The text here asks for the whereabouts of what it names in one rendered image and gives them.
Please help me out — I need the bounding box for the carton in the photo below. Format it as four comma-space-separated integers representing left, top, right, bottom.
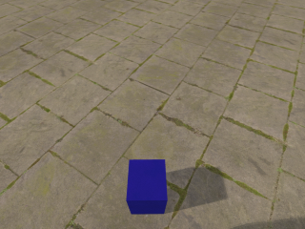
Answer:
126, 159, 168, 215

